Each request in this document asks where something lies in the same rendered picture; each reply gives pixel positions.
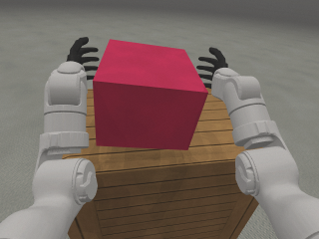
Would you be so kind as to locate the pedestal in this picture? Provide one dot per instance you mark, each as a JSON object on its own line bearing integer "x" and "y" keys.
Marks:
{"x": 155, "y": 193}

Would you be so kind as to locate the robot right hand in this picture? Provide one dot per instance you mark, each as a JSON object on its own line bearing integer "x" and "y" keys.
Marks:
{"x": 218, "y": 64}

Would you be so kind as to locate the right robot forearm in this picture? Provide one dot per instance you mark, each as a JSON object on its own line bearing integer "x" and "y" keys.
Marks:
{"x": 251, "y": 123}

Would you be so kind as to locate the carton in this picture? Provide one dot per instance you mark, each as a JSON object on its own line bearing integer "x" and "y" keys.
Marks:
{"x": 146, "y": 96}

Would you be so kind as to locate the left robot forearm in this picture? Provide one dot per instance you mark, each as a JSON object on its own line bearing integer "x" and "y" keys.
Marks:
{"x": 65, "y": 110}

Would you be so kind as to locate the robot left upper arm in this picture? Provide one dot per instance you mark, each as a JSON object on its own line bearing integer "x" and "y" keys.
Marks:
{"x": 61, "y": 187}

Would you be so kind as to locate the robot left hand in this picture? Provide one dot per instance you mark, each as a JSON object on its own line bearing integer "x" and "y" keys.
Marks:
{"x": 76, "y": 53}

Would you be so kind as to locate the robot right upper arm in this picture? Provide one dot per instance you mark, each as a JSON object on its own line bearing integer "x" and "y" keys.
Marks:
{"x": 269, "y": 175}

